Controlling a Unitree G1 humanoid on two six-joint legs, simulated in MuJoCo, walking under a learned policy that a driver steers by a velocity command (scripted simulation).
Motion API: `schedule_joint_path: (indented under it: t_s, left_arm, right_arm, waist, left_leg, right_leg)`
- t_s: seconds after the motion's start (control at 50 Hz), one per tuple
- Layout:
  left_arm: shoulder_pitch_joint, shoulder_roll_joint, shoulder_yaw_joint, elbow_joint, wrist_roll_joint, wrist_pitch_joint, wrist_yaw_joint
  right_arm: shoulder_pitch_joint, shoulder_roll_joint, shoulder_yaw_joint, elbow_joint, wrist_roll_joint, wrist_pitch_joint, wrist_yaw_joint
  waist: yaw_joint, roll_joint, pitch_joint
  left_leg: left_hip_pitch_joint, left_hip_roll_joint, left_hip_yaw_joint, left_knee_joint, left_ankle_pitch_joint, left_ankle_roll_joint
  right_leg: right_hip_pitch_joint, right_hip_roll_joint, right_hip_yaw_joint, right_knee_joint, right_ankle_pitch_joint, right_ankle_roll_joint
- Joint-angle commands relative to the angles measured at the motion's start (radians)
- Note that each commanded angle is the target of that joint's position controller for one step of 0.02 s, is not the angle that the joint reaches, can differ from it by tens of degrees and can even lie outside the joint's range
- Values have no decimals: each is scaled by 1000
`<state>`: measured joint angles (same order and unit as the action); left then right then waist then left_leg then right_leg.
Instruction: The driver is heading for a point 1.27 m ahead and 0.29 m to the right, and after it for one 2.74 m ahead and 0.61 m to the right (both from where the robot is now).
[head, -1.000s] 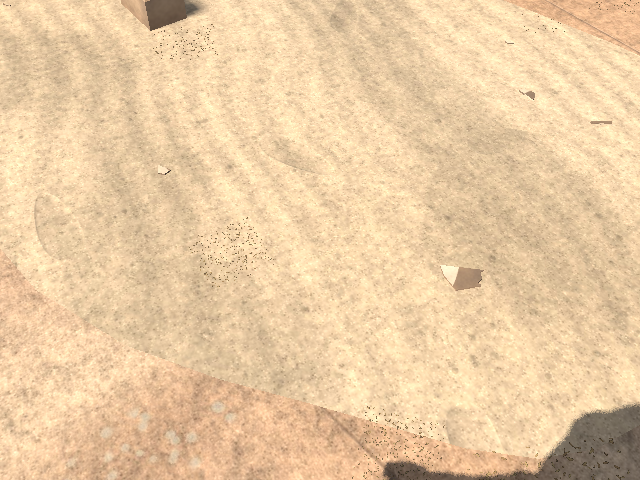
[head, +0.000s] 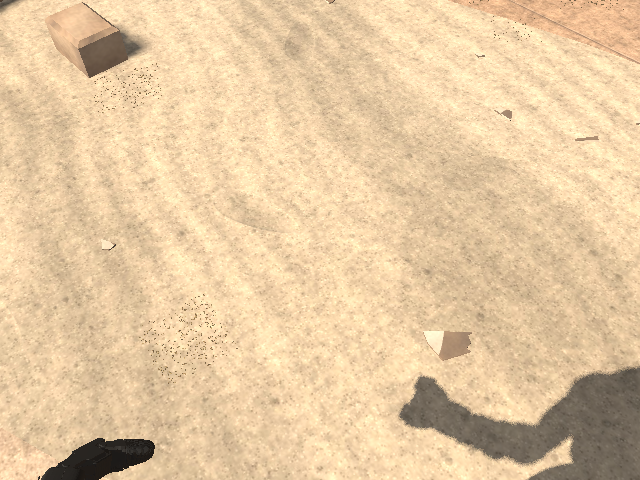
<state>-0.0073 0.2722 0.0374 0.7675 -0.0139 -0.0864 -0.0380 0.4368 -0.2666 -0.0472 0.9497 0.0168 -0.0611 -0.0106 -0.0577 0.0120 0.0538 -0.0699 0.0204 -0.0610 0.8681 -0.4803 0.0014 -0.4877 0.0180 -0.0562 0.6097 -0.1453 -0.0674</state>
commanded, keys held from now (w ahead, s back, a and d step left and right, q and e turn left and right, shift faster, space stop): w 0.74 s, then w+e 0.26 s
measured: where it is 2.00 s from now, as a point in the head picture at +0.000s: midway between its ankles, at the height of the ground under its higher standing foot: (378, 229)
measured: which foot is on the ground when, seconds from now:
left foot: up 0.00-0.48, down 0.50-1.00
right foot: down 0.00-0.52, up 0.54-1.00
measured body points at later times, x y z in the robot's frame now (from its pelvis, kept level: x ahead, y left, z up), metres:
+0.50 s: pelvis +0.28 +0.02 +0.01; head +0.31 +0.03 +0.46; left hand +0.25 +0.31 -0.13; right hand +0.51 -0.20 -0.07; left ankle +0.42 +0.13 -0.72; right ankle +0.11 -0.09 -0.72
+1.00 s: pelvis +0.56 +0.01 +0.01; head +0.59 +0.00 +0.46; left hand +0.78 +0.23 -0.08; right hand +0.54 -0.28 -0.12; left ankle +0.42 +0.14 -0.72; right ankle +0.71 -0.12 -0.70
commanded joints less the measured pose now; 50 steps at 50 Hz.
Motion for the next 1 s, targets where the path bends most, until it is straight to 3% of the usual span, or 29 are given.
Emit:
schedule_joint_path:
  t_s: [0.02, 0.04, 0.06, 0.08, 0.12, 0.2, 0.28, 0.36, 0.42, 0.46, 0.48, 0.5, 0.52, 0.54, 0.56, 0.58, 0.6, 0.62, 0.64, 0.7, 0.74, 0.82, 0.88, 0.94, 0.98, 1.0]
  left_arm:
    - [260, 152, 43, 35, 0, 0, 5]
    - [197, 131, 37, 29, 10, -7, 2]
    - [159, 105, 31, 25, 23, -16, 0]
    - [141, 96, 29, 27, 29, -20, -2]
    - [152, 97, 30, 44, 21, -31, -2]
    - [225, 139, 38, 77, 16, -32, 20]
    - [302, 161, 39, 103, 4, -19, 36]
    - [393, 166, 40, 143, -2, 2, 38]
    - [418, 178, 46, 159, -4, 22, 42]
    - [397, 195, 51, 155, -4, 32, 45]
    - [374, 195, 50, 150, -2, 38, 46]
    - [369, 170, 38, 136, 6, 39, 48]
    - [447, 79, 7, 101, 20, 24, 41]
    - [481, 36, -8, 121, 8, 0, 35]
    - [393, 153, 21, 101, -20, -20, 29]
    - [310, 165, 25, 74, -36, -31, 27]
    - [274, 151, 24, 68, -26, -31, 31]
    - [270, 146, 31, 71, -10, -22, 35]
    - [295, 124, 29, 78, -5, -10, 34]
    - [293, 80, 21, 71, 3, 18, 39]
    - [220, 80, 20, 43, 11, 19, 40]
    - [101, 54, 8, 17, 1, 10, 23]
    - [25, 58, 7, -18, -8, 10, 11]
    - [-17, 72, 11, -55, -7, 10, -8]
    - [10, 91, 21, -66, -4, 11, -19]
    - [69, 113, 34, -59, -2, 14, -20]
  right_arm:
    - [-69, -144, -25, -122, 41, -54, 7]
    - [-105, -134, -25, -128, 27, -54, 1]
    - [-97, -127, -32, -122, 10, -45, -5]
    - [-71, -108, -30, -112, 4, -31, -5]
    - [-66, -80, -27, -110, -1, -11, -7]
    - [-220, -89, -29, -166, -18, -9, -10]
    - [-361, -58, -14, -201, -13, -28, 6]
    - [-483, -53, -2, -246, -1, -38, 31]
    - [-519, -72, -3, -276, 3, -46, 50]
    - [-449, -107, -15, -264, 3, -48, 54]
    - [-335, -139, -33, -232, 2, -49, 51]
    - [-162, -193, -58, -183, -4, -48, 41]
    - [-12, -296, -83, -157, -28, -44, 33]
    - [18, -254, -73, -138, -12, -37, 35]
    - [-38, -183, -49, -147, -5, -35, 35]
    - [-113, -153, -39, -162, -9, -33, 31]
    - [-177, -131, -31, -167, -15, -34, 33]
    - [-218, -100, -22, -172, -22, -40, 35]
    - [-235, -96, -21, -172, -27, -42, 38]
    - [-227, -124, -30, -149, -18, -55, 37]
    - [-202, -143, -35, -131, -18, -53, 28]
    - [-170, -163, -38, -106, -19, -48, 13]
    - [-118, -175, -43, -72, -13, -41, 9]
    - [-109, -179, -50, -56, -6, -22, 3]
    - [-130, -197, -57, -61, -4, -7, -4]
    - [-144, -210, -60, -69, -5, 2, -9]
  waist:
    - [142, -142, -148]
    - [104, -66, -79]
    - [66, -77, -65]
    - [40, -98, -65]
    - [23, -91, -52]
    - [54, -45, 3]
    - [108, -39, 16]
    - [154, -38, 41]
    - [143, -59, 33]
    - [91, -92, -19]
    - [23, -95, -92]
    - [-51, -79, -216]
    - [-53, 95, -395]
    - [-46, 247, -488]
    - [-60, 162, -351]
    - [-39, 116, -227]
    - [-7, 48, -138]
    - [26, 49, -97]
    - [52, 67, -84]
    - [80, 55, -53]
    - [65, 42, -27]
    - [20, 45, -3]
    - [-11, 36, 16]
    - [-8, 34, 26]
    - [20, 52, 0]
    - [56, 67, -47]
  left_leg:
    - [-651, 33, -45, 474, 45, 47]
    - [-609, 80, -26, 412, 128, 49]
    - [-544, 116, -34, 352, 182, 50]
    - [-487, 132, -38, 326, 210, 47]
    - [-470, 141, -24, 276, 232, 33]
    - [-611, 152, -16, 69, 421, -11]
    - [-577, 110, 33, -187, 606, -19]
    - [-598, 80, 48, -315, 594, -10]
    - [-601, 59, 48, -370, 485, 24]
    - [-479, 21, 75, -390, 405, 56]
    - [-313, -12, 105, -416, 413, 84]
    - [-39, 17, 78, -388, 446, 126]
    - [390, 279, -293, -358, 413, 259]
    - [531, 397, -655, -512, 274, 355]
    - [437, 359, -568, -551, 198, 303]
    - [293, 320, -418, -572, 240, 266]
    - [146, 276, -316, -612, 323, 248]
    - [48, 238, -245, -646, 384, 230]
    - [-15, 220, -209, -678, 411, 228]
    - [-97, 206, -123, -739, 505, 250]
    - [-94, 196, -78, -759, 530, 249]
    - [-84, 159, 56, -783, 506, 198]
    - [15, 201, 89, -774, 494, 187]
    - [147, 248, 112, -713, 554, 161]
    - [191, 258, 139, -618, 775, 138]
    - [197, 249, 161, -516, 957, 122]
  right_leg:
    - [608, -348, 630, -388, -379, -185]
    - [457, -309, 510, -410, -248, -170]
    - [364, -266, 421, -427, -152, -153]
    - [305, -242, 369, -454, -117, -152]
    - [248, -227, 306, -496, -65, -170]
    - [287, -223, 237, -538, 21, -180]
    - [332, -187, 147, -533, 85, -141]
    - [462, -224, 139, -485, 119, -140]
    - [575, -273, 156, -412, 227, -127]
    - [610, -275, 148, -319, 452, -105]
    - [592, -242, 115, -184, 617, -85]
    - [476, -191, 77, 26, 599, -55]
    - [106, -76, 26, 409, 247, 9]
    - [-137, 49, 110, 639, -407, 39]
    - [-245, -16, 184, 720, -403, 21]
    - [-268, -69, 153, 703, -319, 10]
    - [-241, -112, 128, 632, -239, 15]
    - [-188, -144, 131, 565, -185, 21]
    - [-134, -156, 131, 539, -154, 30]
    - [-125, -170, 115, 447, -95, 63]
    - [-171, -173, 109, 327, 7, 83]
    - [-118, -137, 69, 75, 239, 74]
    - [-138, -117, 75, -1, 256, 52]
    - [-187, -104, 79, -40, 163, 13]
    - [-129, -69, 37, -43, 63, -17]
    - [-37, -33, 0, -41, 20, -34]
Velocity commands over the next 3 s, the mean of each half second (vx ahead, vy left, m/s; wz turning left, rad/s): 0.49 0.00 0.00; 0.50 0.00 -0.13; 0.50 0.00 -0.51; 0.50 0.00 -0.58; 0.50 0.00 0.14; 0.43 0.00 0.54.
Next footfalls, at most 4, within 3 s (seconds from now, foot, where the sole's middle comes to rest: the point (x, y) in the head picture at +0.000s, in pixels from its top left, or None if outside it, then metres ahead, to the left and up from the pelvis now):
0.50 left None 0.45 0.14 -0.75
1.04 right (371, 344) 0.74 -0.12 -0.75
1.52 left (312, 235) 1.07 0.00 -0.75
2.04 right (453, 203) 1.15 -0.38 -0.75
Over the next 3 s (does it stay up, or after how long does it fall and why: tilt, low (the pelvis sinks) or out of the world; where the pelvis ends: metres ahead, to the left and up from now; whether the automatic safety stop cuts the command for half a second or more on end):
stays up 1.56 -0.48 -0.02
